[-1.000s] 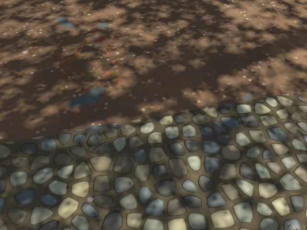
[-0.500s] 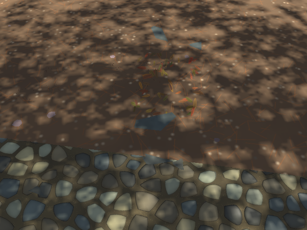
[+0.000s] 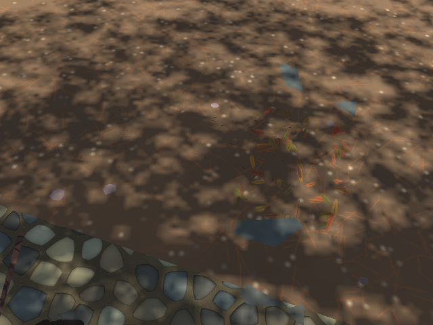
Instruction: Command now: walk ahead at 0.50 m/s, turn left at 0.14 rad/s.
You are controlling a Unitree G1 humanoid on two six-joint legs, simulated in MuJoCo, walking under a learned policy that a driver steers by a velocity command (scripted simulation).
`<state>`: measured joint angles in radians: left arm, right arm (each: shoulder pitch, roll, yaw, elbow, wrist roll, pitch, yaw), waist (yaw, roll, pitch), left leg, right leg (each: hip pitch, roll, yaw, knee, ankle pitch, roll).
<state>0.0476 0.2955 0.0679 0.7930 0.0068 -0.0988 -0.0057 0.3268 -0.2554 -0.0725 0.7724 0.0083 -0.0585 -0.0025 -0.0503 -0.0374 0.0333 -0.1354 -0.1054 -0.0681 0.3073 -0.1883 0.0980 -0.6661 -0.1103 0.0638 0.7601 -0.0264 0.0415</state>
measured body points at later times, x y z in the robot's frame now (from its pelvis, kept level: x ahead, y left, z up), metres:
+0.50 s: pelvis +0.30 -0.08 +0.00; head +0.33 -0.09 +0.45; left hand +0.42 +0.18 -0.12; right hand +0.42 -0.37 -0.09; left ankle +0.44 +0.08 -0.68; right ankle +0.29 -0.15 -0.75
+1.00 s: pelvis +0.58 -0.10 +0.00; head +0.60 -0.11 +0.45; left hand +0.86 +0.05 -0.10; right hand +0.48 -0.38 -0.12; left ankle +0.60 +0.01 -0.75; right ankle +0.58 -0.29 -0.68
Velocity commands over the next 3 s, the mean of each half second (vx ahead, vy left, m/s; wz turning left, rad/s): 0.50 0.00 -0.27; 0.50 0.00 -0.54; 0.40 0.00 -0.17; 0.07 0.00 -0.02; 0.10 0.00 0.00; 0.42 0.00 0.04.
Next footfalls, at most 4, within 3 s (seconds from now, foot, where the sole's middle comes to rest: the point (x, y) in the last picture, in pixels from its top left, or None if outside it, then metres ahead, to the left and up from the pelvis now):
0.24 right None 0.33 -0.15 -0.78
0.72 left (207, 274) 0.63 -0.01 -0.78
1.22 right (314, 242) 0.74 -0.38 -0.78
1.62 left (273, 184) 0.99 -0.27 -0.78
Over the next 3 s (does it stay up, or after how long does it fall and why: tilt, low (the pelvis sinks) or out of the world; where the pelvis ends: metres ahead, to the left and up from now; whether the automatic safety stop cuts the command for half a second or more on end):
stays up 1.04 -0.45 -0.02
